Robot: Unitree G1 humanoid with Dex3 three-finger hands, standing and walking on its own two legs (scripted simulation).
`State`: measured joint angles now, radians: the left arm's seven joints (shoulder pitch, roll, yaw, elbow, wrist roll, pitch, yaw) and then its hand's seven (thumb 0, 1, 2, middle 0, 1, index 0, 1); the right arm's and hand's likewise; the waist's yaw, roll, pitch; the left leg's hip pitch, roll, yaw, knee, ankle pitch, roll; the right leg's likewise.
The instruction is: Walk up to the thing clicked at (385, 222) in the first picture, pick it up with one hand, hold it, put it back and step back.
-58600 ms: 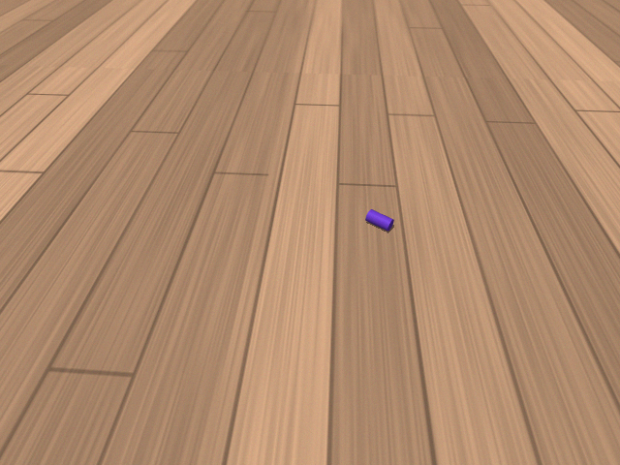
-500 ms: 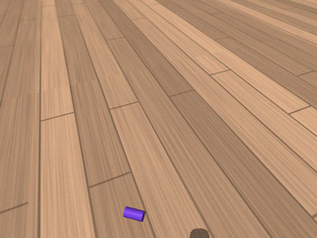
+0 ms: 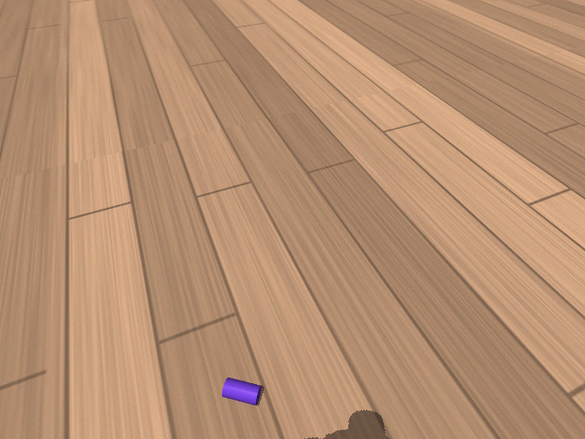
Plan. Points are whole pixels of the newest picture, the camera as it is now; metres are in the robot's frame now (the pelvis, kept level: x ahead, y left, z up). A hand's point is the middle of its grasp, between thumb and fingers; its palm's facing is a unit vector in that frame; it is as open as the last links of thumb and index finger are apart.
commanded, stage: stand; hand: left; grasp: from above
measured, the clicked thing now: (241, 391) +0.42 +0.20 -0.75
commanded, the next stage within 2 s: step back in 1.24 s
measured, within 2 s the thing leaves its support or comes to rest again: neither
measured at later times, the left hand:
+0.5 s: hand out of the picture +0.09 +0.25 -0.15, palm faces +0.04 -0.94 -0.34, open 7.4 cm
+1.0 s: hand out of the picture +0.06 +0.25 -0.16, palm faces +0.02 -0.94 -0.34, open 7.4 cm
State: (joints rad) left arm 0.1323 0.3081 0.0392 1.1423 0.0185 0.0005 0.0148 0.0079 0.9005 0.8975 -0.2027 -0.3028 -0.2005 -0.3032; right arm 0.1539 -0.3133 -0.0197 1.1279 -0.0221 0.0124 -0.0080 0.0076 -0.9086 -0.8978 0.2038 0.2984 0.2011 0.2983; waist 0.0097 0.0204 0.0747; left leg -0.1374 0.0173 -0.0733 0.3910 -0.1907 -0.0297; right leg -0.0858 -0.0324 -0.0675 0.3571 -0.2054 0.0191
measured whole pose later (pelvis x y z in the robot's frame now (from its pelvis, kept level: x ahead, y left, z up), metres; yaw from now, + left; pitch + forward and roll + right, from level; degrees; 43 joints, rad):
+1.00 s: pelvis +0.01 +0.00 +0.00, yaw +0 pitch -3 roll +0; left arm 0.13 0.33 0.03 1.14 0.01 -0.01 0.00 0.01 0.90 0.90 -0.20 -0.30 -0.20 -0.30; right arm 0.13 -0.33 -0.01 1.14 -0.02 0.01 0.00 0.01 -0.91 -0.90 0.20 0.30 0.20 0.30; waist 0.01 0.02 0.06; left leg -0.12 0.02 -0.08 0.35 -0.17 -0.03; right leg -0.08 -0.03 -0.07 0.33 -0.20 0.01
